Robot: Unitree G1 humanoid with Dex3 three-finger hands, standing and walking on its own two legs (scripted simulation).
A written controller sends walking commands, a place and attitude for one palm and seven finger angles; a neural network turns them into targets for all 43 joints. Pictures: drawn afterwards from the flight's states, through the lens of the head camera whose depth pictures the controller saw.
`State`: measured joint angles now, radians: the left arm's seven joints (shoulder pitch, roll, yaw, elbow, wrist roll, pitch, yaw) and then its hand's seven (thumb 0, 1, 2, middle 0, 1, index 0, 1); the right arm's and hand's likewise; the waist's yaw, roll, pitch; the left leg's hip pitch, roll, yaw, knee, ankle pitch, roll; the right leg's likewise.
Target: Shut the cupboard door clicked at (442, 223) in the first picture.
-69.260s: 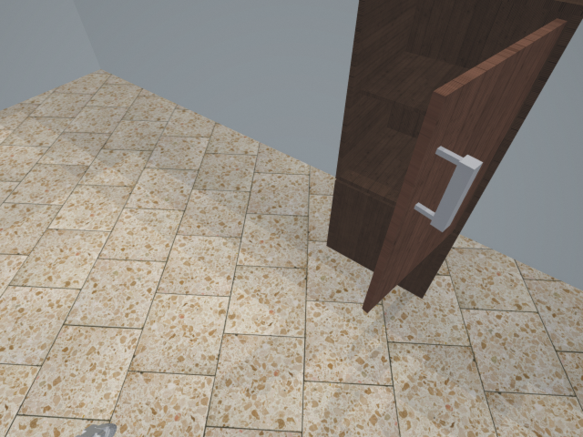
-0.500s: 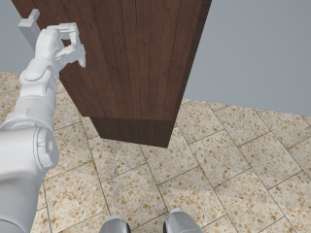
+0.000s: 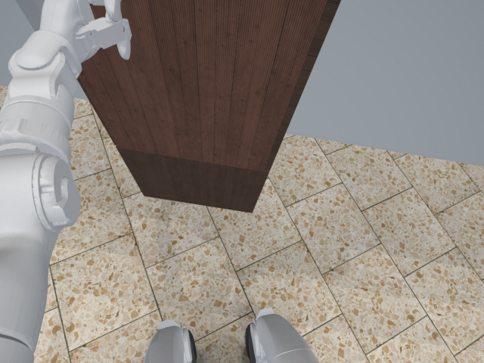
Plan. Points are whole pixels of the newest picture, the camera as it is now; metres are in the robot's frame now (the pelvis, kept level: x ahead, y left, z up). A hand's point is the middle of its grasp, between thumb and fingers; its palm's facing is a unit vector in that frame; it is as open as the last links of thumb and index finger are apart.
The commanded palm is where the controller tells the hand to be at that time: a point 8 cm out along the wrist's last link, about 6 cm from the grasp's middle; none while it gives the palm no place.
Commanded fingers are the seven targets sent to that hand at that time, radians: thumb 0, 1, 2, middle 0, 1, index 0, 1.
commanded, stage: push the door shut along its arc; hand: left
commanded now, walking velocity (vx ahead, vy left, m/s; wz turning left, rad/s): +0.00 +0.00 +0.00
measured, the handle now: (52, 12) +0.62 +0.17 +0.14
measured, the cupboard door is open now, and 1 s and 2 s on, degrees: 0 0 0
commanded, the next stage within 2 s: pull the fist back off the door in 0.22 s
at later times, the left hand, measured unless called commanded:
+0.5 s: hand (128, 26) +0.58 +0.07 +0.15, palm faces +0.06 -1.00 +0.06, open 2.8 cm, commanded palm +0.58 +0.09 +0.14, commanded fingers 0.00 0.90 0.90 -1.30 -1.50 -1.30 -1.50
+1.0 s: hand (146, 45) +0.55 +0.05 +0.13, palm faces +0.01 -1.00 +0.00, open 3.1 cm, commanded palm +0.51 +0.10 +0.14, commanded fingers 0.00 0.90 0.90 -1.30 -1.50 -1.30 -1.50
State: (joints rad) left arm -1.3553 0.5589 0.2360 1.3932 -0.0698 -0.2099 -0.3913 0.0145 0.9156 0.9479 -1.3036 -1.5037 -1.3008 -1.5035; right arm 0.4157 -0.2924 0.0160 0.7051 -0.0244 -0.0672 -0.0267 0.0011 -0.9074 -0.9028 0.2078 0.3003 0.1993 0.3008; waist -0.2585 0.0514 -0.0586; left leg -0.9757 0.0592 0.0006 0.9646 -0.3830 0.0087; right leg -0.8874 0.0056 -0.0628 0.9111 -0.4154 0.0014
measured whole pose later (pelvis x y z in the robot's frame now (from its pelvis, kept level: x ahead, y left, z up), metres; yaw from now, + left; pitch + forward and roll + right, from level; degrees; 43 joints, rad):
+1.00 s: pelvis +0.00 +0.00 +0.01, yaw -1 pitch +20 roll -2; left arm -1.11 0.30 0.31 1.22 -0.01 -0.32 0.10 0.01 0.90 0.91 -1.30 -1.50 -1.30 -1.50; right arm 0.53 -0.27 -0.02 0.68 -0.07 -0.03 0.07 0.00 -0.91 -0.90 0.21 0.30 0.20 0.30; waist -0.23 0.07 -0.10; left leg -0.88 0.06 0.04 0.88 -0.36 0.01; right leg -0.81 0.01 -0.03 0.84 -0.39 0.00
